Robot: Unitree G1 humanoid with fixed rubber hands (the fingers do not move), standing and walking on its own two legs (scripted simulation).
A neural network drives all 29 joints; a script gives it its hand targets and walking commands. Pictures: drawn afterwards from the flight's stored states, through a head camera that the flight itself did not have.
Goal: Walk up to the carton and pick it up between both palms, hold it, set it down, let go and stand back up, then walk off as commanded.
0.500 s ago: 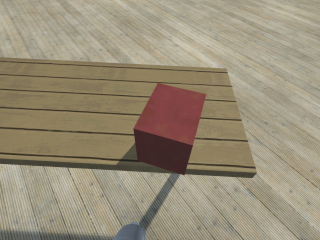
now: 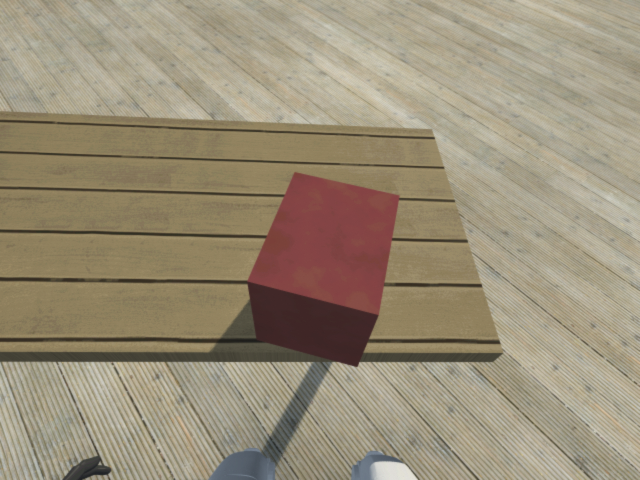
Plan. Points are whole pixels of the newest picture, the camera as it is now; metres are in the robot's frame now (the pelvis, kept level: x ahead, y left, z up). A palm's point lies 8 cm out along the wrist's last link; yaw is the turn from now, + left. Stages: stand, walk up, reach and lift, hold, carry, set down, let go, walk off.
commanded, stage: walk up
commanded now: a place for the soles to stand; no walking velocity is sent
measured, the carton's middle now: (326, 269) +0.43 +0.00 -0.05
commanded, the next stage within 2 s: reach and lift in 1.52 s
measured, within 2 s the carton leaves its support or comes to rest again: neither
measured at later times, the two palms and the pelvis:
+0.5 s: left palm out of the picture +0.13 +0.30 -0.09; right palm out of the picture +0.07 -0.32 -0.09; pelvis +0.00 +0.00 +0.00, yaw +0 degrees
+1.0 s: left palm out of the picture +0.08 +0.32 -0.09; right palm out of the picture +0.04 -0.31 -0.09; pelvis -0.03 +0.01 +0.00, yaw +0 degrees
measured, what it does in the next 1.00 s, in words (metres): stands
